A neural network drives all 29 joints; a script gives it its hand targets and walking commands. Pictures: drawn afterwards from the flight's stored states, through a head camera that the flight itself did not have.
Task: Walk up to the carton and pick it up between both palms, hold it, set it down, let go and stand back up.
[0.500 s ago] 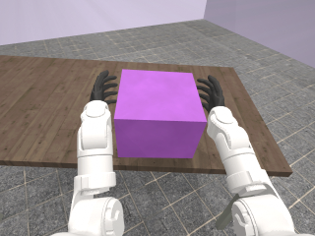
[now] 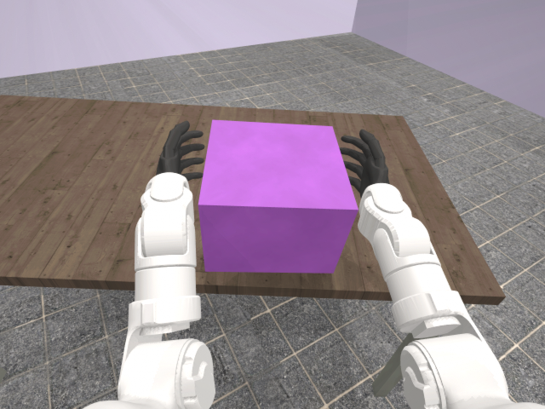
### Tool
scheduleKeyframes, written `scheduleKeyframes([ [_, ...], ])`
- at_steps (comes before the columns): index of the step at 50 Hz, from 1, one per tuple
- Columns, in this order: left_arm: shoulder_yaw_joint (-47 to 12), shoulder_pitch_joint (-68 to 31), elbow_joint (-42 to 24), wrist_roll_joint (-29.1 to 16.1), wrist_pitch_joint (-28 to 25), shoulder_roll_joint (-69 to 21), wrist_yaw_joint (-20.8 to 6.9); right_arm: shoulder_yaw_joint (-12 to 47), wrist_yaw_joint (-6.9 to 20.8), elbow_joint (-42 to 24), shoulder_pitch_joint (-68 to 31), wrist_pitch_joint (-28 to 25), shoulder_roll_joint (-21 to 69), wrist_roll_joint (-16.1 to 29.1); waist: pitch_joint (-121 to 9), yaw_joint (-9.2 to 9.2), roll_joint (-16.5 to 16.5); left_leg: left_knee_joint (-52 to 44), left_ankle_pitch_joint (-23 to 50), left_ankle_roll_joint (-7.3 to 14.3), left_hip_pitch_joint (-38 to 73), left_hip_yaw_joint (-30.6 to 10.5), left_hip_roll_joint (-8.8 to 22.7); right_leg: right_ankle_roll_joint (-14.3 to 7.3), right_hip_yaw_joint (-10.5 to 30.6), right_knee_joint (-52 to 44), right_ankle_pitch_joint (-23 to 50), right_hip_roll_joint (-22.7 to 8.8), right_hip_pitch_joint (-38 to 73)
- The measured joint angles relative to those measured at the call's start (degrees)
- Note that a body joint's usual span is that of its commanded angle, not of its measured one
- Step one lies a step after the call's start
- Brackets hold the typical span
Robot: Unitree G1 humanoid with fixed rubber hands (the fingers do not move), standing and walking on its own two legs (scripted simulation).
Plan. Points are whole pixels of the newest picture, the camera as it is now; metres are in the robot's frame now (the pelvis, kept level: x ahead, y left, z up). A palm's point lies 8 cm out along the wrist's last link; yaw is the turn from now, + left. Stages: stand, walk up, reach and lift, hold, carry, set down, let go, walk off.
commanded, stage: hold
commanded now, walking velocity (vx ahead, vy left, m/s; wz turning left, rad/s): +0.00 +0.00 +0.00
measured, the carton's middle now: (271, 195) +0.38 +0.01 +0.14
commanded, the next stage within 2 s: set down in 0.80 s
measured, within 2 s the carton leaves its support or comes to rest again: neither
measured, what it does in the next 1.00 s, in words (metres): stands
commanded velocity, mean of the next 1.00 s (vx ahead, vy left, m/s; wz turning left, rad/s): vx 0.00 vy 0.00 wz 0.00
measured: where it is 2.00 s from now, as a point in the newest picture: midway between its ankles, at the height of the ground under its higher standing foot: outside the picture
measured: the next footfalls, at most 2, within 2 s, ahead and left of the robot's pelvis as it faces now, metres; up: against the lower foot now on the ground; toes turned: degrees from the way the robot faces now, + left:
none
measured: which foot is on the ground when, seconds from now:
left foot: down 0.00-1.00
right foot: down 0.00-1.00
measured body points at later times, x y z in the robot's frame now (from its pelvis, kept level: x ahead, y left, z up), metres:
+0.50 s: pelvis +0.00 +0.00 +0.00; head -0.04 +0.03 +0.45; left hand +0.38 +0.15 +0.18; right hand +0.38 -0.13 +0.18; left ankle +0.03 +0.13 -0.75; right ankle +0.04 -0.12 -0.75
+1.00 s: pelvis +0.01 +0.00 +0.00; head -0.05 +0.03 +0.45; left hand +0.38 +0.15 +0.20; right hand +0.38 -0.14 +0.19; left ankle +0.03 +0.13 -0.75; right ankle +0.04 -0.12 -0.75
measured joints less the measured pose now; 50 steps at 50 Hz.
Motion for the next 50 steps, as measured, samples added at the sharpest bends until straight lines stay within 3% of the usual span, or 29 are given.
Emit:
scheduleKeyframes([
  [42, -0.4, 1.0, -1.2, -0.5, 0.3, 0.1, -0.1, 0.2, -0.3, -1.4, 0.9, 0.0, 0.2, 0.4, -0.3, -0.04, -0.1, 0.2, -0.3, 0.0, -0.3, -0.1, -0.1, 0.0, -0.1, 0.1, -0.2, 0.0, -0.2],
  [50, 0.7, -0.4, 1.4, 1.2, -2.6, -1.2, 0.5, -2.6, 2.2, 1.7, -0.7, -2.7, 0.7, -3.4, -1.3, 0.16, 0.8, -0.9, -0.2, 0.2, 0.6, 0.3, -0.3, 0.1, 0.3, 0.2, -0.6, -0.3, 0.1],
])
